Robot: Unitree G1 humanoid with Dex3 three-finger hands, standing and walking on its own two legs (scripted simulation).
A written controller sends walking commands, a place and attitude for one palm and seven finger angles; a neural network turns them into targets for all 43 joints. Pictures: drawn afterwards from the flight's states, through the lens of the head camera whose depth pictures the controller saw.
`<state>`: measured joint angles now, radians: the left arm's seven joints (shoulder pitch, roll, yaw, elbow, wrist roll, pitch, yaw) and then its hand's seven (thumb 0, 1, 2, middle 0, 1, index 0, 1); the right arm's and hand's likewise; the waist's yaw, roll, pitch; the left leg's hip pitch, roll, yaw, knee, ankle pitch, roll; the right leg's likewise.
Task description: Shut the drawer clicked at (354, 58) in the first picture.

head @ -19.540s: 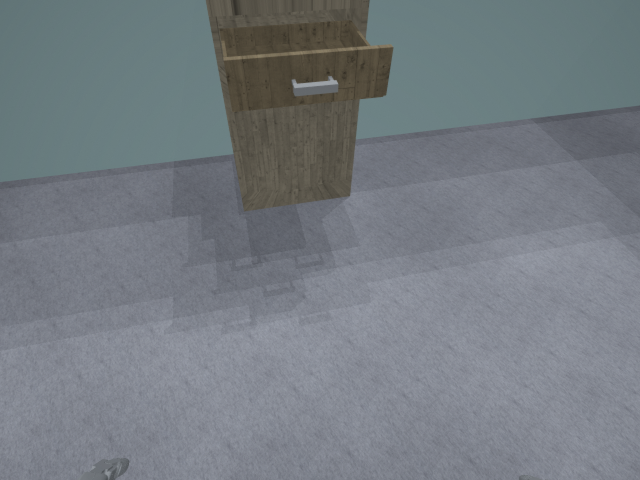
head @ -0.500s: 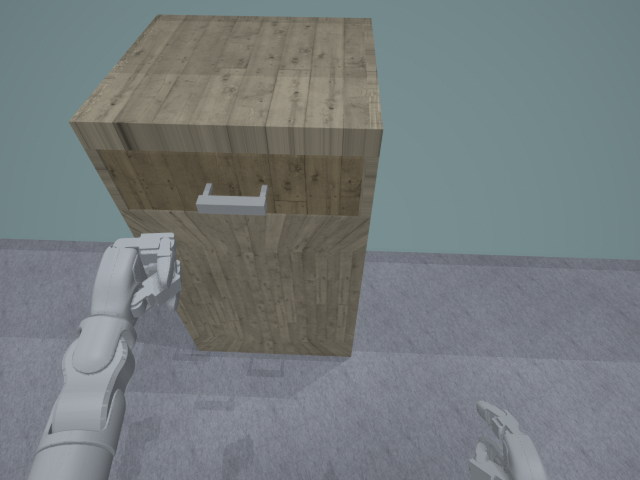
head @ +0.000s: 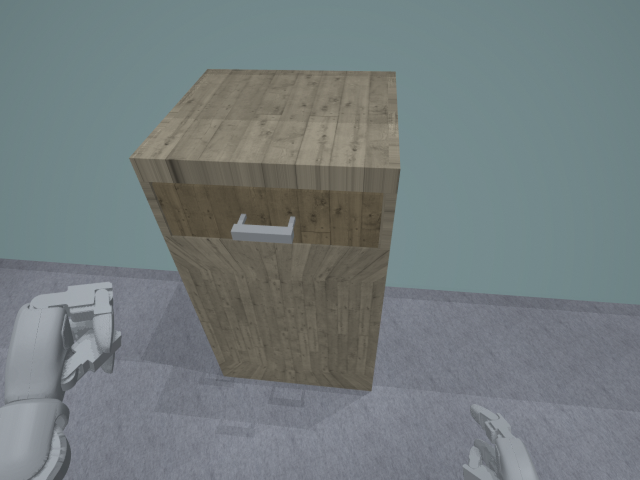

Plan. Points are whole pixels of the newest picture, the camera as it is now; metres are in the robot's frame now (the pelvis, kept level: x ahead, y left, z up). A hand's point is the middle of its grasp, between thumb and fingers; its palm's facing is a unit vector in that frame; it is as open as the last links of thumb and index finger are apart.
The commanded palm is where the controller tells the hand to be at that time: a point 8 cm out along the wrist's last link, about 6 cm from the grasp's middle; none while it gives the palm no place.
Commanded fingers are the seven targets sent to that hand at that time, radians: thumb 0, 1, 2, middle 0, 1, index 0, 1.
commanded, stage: draw the hand back to the body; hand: left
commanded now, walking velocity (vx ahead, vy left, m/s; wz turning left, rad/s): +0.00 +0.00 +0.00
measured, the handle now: (265, 226) +0.58 +0.19 -0.03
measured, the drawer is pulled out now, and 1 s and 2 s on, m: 0.00 0.00 0.00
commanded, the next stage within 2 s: step back with the hand held close in 0.28 s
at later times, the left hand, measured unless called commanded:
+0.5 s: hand (77, 345) +0.18 +0.24 +0.17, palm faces +0.41 -0.80 -0.43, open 3.3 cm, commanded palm +0.13 +0.28 +0.18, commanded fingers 0.00 0.90 0.90 -1.40 -1.60 -1.40 -1.60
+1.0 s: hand (30, 400) +0.13 +0.27 +0.16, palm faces +0.37 -0.79 -0.50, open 3.2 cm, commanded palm +0.08 +0.30 +0.18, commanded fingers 0.00 0.90 0.90 -1.40 -1.60 -1.40 -1.60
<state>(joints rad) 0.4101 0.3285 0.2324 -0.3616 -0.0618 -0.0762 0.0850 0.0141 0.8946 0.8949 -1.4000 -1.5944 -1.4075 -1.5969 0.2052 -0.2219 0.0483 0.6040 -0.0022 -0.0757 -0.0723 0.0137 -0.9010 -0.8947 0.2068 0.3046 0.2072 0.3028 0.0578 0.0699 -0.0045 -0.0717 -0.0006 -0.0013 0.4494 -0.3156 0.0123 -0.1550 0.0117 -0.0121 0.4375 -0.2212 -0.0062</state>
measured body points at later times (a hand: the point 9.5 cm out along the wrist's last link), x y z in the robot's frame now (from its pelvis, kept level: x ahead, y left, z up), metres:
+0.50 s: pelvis -0.01 +0.00 +0.00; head -0.03 -0.02 +0.45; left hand +0.15 +0.28 +0.20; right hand +0.17 -0.22 -0.08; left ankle -0.04 +0.11 -0.74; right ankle +0.01 -0.12 -0.74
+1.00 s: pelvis -0.06 +0.03 -0.01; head -0.07 +0.02 +0.44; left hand +0.11 +0.31 +0.19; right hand +0.11 -0.22 -0.08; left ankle -0.04 +0.11 -0.74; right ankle +0.01 -0.12 -0.74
